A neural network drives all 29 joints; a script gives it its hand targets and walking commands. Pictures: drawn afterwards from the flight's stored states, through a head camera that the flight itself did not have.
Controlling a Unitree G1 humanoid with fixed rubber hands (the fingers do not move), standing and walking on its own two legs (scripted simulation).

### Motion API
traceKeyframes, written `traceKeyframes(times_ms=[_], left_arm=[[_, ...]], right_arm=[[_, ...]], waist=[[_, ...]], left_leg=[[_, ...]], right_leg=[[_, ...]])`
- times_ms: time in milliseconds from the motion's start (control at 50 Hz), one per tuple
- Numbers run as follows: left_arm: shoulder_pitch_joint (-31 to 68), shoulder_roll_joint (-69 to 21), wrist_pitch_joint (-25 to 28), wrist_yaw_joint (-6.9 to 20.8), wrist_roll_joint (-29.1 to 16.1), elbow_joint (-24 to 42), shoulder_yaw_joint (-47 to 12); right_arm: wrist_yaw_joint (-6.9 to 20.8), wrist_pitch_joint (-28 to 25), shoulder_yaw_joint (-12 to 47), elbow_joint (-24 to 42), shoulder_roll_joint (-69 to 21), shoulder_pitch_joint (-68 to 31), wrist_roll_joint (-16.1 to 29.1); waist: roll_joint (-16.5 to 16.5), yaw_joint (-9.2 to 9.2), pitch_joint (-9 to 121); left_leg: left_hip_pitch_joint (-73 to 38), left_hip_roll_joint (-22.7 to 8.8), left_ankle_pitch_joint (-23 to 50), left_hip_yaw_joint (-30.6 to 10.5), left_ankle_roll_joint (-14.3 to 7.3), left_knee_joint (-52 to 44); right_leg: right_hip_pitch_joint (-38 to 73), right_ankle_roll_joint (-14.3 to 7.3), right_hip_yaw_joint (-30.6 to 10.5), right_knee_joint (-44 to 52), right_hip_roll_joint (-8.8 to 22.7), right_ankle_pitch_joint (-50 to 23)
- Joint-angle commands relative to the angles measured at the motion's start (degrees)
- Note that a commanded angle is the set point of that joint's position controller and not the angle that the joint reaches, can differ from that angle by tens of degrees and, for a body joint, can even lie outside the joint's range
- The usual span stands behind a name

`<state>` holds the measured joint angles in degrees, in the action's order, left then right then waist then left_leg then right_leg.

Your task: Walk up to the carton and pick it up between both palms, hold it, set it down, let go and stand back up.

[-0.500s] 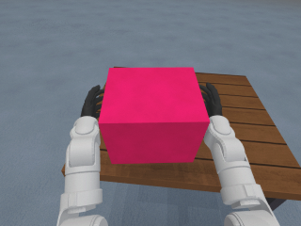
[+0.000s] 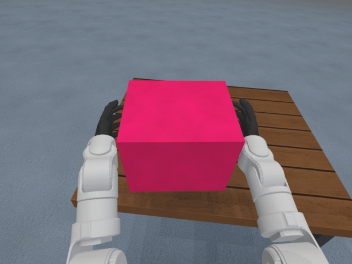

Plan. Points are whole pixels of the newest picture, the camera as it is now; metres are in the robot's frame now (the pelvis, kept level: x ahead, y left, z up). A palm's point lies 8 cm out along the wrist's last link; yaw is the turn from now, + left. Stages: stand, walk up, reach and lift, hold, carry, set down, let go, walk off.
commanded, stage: hold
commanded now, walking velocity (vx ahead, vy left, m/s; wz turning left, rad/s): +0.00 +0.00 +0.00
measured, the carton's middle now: (177, 136) +0.37 +0.00 +0.15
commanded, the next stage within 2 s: none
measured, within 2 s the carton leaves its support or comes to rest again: neither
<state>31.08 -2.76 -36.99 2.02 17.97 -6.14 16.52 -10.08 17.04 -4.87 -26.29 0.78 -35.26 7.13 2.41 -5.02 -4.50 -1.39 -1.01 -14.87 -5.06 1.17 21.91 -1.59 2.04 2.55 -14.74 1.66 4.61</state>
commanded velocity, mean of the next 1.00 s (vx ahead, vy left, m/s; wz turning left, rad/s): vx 0.00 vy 0.00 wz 0.00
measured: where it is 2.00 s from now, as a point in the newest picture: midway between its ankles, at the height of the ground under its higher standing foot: outside the picture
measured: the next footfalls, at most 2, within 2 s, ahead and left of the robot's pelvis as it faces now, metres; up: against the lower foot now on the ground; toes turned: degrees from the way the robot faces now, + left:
none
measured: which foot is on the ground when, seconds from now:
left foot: down 0.00-1.00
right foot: down 0.00-1.00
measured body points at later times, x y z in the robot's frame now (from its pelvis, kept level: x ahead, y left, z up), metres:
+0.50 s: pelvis +0.00 +0.00 +0.00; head -0.03 +0.02 +0.45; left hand +0.37 +0.15 +0.17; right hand +0.37 -0.16 +0.17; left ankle -0.02 +0.13 -0.75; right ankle +0.05 -0.15 -0.75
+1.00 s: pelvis +0.00 +0.00 +0.00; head -0.03 +0.02 +0.45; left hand +0.37 +0.15 +0.16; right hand +0.37 -0.16 +0.17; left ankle -0.02 +0.13 -0.75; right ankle +0.05 -0.15 -0.75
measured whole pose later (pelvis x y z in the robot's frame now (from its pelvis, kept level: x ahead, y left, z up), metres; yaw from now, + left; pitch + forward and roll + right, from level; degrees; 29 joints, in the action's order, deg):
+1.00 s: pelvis +0.00 +0.00 +0.00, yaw +0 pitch -8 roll -1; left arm 30.8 -2.8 -37.0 2.1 16.9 -6.1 17.3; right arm -10.3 17.6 -4.6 -25.7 0.7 -35.4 7.2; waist 2.3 -4.7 -4.0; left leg -1.0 -1.1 -14.0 -4.6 1.2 21.0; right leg -2.3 1.9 2.3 -14.9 1.6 4.5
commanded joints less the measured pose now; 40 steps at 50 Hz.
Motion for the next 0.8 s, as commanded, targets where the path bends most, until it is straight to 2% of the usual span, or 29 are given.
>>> traceKeyframes(times_ms=[0, 20, 40, 120, 140, 180, 240, 260, 300, 380, 400, 420, 460, 500, 520, 540, 560, 600, 660, 700, 720, 740, 780], left_arm=[[36.7, -30.2, 3.2, 8.0, -10.6, 10.1, -31.5], [35.8, -30.1, 3.2, 8.0, -10.6, 9.5, -31.5], [35.3, -29.1, 3.0, 7.9, -9.8, 9.2, -30.2], [38.8, -29.1, 3.0, 7.6, -10.6, 10.5, -31.3], [36.6, -29.1, 2.6, 7.5, -9.8, 9.0, -30.9], [37.9, -29.5, 2.7, 7.6, -10.6, 10.3, -32.0], [38.7, -28.8, 2.7, 7.6, -10.1, 9.1, -30.7], [38.1, -29.6, 2.6, 7.6, -10.6, 9.5, -31.2], [36.3, -29.3, 2.4, 7.6, -10.6, 8.0, -30.6], [38.3, -28.6, 1.9, 8.0, -8.3, 5.2, -28.3], [37.4, -29.9, 1.8, 8.0, -8.5, 6.5, -29.3], [38.5, -29.1, 1.9, 8.0, -8.4, 6.7, -29.1], [38.4, -29.4, 2.0, 8.3, -8.5, 6.0, -29.0], [37.7, -29.9, 2.1, 8.4, -8.6, 6.1, -29.2], [38.7, -29.6, 2.2, 8.6, -8.7, 4.9, -28.8], [38.2, -30.5, 2.5, 8.4, -9.2, 5.9, -29.7], [38.5, -30.8, 3.0, 8.3, -10.3, 7.9, -31.1], [39.9, -30.1, 3.9, 7.7, -10.5, 8.4, -31.2], [40.1, -29.9, 4.0, 6.9, -10.7, 7.3, -31.1], [39.7, -29.8, 3.7, 7.0, -10.2, 6.2, -31.2], [39.0, -29.0, 3.3, 7.2, -9.0, 4.1, -29.4], [39.1, -29.6, 3.5, 7.3, -9.4, 6.3, -29.7], [37.6, -28.9, 3.0, 7.5, -8.8, 4.9, -28.4]], right_arm=[[5.2, -2.7, 27.5, 19.3, -30.9, -37.7, 6.4], [5.2, -2.5, 28.4, 20.7, -31.0, -37.9, 6.4], [5.2, -2.0, 28.7, 19.0, -31.3, -36.7, 6.3], [5.8, -1.9, 27.8, 19.0, -30.7, -38.1, 5.2], [5.9, -1.7, 27.7, 18.6, -30.4, -36.7, 5.1], [6.0, -1.8, 27.0, 19.1, -30.7, -36.9, 4.9], [6.3, -1.2, 26.2, 16.6, -30.5, -36.4, 4.3], [6.3, -1.9, 26.7, 19.0, -31.0, -38.2, 4.9], [6.1, -1.8, 26.8, 19.7, -30.4, -38.2, 4.9], [6.8, -1.2, 23.9, 11.9, -29.5, -36.4, 3.2], [7.0, -1.8, 24.1, 13.4, -29.5, -36.5, 3.5], [7.0, -1.6, 23.6, 11.3, -29.0, -36.2, 3.5], [6.9, -1.8, 23.5, 12.1, -30.1, -36.3, 3.2], [6.8, -2.0, 24.2, 13.0, -30.7, -36.2, 3.5], [6.7, -2.3, 24.2, 14.0, -30.9, -38.7, 3.5], [6.6, -2.6, 24.5, 14.7, -31.3, -37.8, 3.8], [6.4, -3.4, 26.2, 18.9, -31.7, -40.1, 4.9], [6.0, -3.0, 27.3, 18.7, -32.7, -39.7, 5.1], [6.3, -2.8, 27.1, 18.3, -32.8, -40.9, 4.8], [6.5, -2.7, 25.9, 16.4, -31.6, -39.8, 3.8], [6.6, -2.1, 25.4, 13.9, -31.1, -38.6, 3.4], [6.9, -2.5, 25.8, 14.7, -31.7, -38.9, 3.7], [6.6, -1.9, 25.5, 12.6, -30.9, -37.5, 3.5]], waist=[[-5.3, -1.27, 25.4], [-4.2, -0.61, 24.9], [-3.5, -0.04, 23.8], [-3.8, -0.15, 22.6], [-4.0, -0.05, 21.6], [-4.3, -0.79, 23.4], [-3.9, -0.62, 22.2], [-4.0, -0.11, 23.8], [-3.6, 0.09, 24.6], [-4.6, -0.29, 17.8], [-5.2, -0.33, 19.6], [-5.3, -0.75, 18.9], [-4.6, -1.32, 19.8], [-4.8, -1.31, 20.9], [-4.5, -0.89, 21.5], [-5.4, -1.24, 22.4], [-4.8, -0.98, 26.3], [-4.7, -0.49, 26.4], [-4.3, 0.21, 24.9], [-4.3, -0.25, 23.4], [-3.9, 0.23, 20.8], [-3.7, 0.76, 22.6], [-2.6, 0.69, 21.0]], left_leg=[[3.5, 4.7, 30.2, 4.4, 4.2, -2.0], [3.8, 4.8, 29.1, 4.6, 3.7, -2.1], [4.8, 4.9, 27.7, 4.8, 3.1, -2.7], [6.2, 4.5, 21.4, 5.0, 2.6, -4.7], [6.0, 4.5, 21.0, 5.1, 2.4, -4.7], [5.8, 4.5, 21.0, 5.1, 2.8, -4.7], [6.4, 4.5, 19.6, 5.2, 2.6, -5.2], [6.6, 4.6, 20.8, 5.1, 2.5, -4.7], [6.3, 4.6, 21.6, 5.1, 2.5, -4.4], [7.2, 4.0, 16.2, 5.3, 2.5, -6.7], [6.2, 3.6, 18.2, 5.1, 2.8, -6.2], [5.9, 3.9, 19.0, 5.3, 3.1, -5.9], [6.1, 4.1, 18.8, 5.2, 2.9, -5.8], [5.9, 4.0, 20.6, 5.1, 3.0, -5.5], [6.7, 4.5, 19.2, 5.2, 2.6, -5.5], [6.3, 4.5, 21.3, 5.2, 3.0, -4.9], [5.3, 4.9, 23.6, 5.2, 2.8, -3.6], [5.5, 5.2, 24.2, 5.1, 2.7, -3.1], [7.0, 5.0, 20.7, 5.1, 2.1, -3.9], [6.5, 4.5, 18.3, 5.1, 2.5, -5.0], [7.2, 4.7, 16.4, 5.5, 1.9, -5.7], [7.1, 4.4, 17.6, 5.4, 2.0, -5.8], [7.0, 4.4, 17.7, 5.6, 1.6, -6.0]], right_leg=[[18.3, -0.7, 2.5, -2.0, -5.2, -14.2], [18.2, -0.7, 2.4, -1.9, -5.3, -13.6], [18.9, -0.8, 2.3, -1.7, -5.1, -13.2], [16.6, -1.1, 2.3, -1.1, -4.7, -7.5], [16.5, -1.3, 2.0, -1.0, -4.4, -7.7], [16.7, -1.1, 2.2, -1.5, -4.6, -7.8], [16.5, -1.1, 2.3, -1.1, -4.5, -6.6], [17.5, -1.2, 2.2, -1.5, -4.6, -8.3], [17.4, -1.2, 1.9, -1.4, -4.8, -8.3], [14.1, -1.6, 2.3, -0.1, -4.4, -0.5], [14.6, -1.8, 2.7, -0.4, -4.9, -1.4], [14.3, -1.8, 2.7, -0.4, -4.8, -2.1], [15.0, -1.6, 2.5, -0.2, -4.5, -3.3], [16.4, -1.5, 2.3, -0.6, -4.7, -5.2], [16.6, -1.2, 2.2, -0.4, -4.3, -5.1], [17.1, -1.2, 2.2, -1.1, -4.6, -7.3], [18.4, -1.0, 2.3, -1.6, -4.7, -10.3], [19.0, -0.6, 2.1, -2.2, -4.7, -12.0], [16.8, -1.0, 2.0, -1.7, -4.5, -8.3], [14.7, -1.2, 2.3, -1.3, -4.6, -4.5], [14.6, -1.2, 2.3, -0.6, -4.4, -3.0], [15.7, -1.3, 2.5, -1.1, -4.7, -3.8], [15.9, -1.3, 2.3, -0.9, -4.7, -4.3]])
